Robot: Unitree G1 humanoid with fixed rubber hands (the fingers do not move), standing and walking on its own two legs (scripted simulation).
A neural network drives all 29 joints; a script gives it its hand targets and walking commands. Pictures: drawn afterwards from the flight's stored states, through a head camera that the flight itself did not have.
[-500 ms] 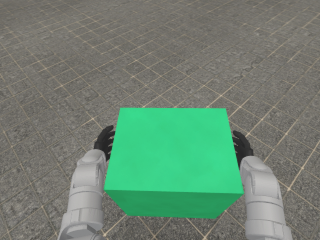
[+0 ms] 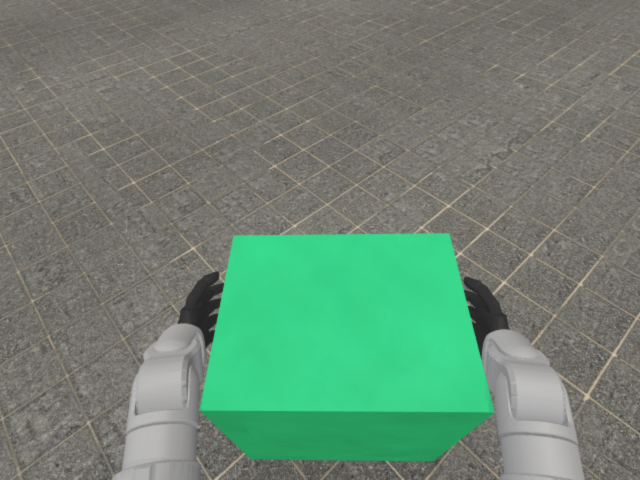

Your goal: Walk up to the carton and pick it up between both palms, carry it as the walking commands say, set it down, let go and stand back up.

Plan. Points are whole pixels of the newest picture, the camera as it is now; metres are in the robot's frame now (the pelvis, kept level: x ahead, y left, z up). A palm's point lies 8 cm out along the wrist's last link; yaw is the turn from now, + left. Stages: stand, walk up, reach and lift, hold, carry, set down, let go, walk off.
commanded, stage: reach and lift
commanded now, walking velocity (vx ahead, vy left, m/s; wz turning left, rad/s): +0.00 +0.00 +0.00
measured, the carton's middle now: (340, 357) +0.28 -0.02 -0.04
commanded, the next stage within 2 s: hold in 1.06 s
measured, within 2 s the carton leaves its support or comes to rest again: neither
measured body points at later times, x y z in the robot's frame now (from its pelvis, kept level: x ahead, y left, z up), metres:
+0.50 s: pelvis +0.00 -0.01 +0.00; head +0.01 -0.02 +0.45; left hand +0.30 +0.17 +0.02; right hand +0.28 -0.20 +0.01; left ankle -0.01 +0.12 -0.75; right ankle +0.04 -0.14 -0.75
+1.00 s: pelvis +0.00 -0.01 +0.00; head -0.01 -0.01 +0.45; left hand +0.28 +0.18 +0.03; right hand +0.27 -0.20 +0.02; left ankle -0.01 +0.12 -0.75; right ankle +0.04 -0.14 -0.75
